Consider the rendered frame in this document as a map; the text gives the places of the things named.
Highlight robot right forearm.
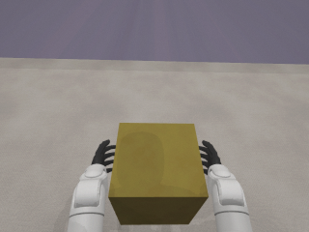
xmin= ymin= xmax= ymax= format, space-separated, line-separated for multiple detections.
xmin=208 ymin=163 xmax=253 ymax=232

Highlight carton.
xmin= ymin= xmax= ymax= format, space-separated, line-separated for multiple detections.
xmin=108 ymin=123 xmax=209 ymax=225

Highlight right robot hand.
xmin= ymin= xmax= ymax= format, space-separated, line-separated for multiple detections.
xmin=199 ymin=140 xmax=221 ymax=175

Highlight robot left forearm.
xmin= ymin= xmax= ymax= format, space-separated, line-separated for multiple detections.
xmin=67 ymin=163 xmax=108 ymax=232

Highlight left robot hand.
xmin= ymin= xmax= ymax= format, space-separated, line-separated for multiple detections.
xmin=91 ymin=139 xmax=116 ymax=173

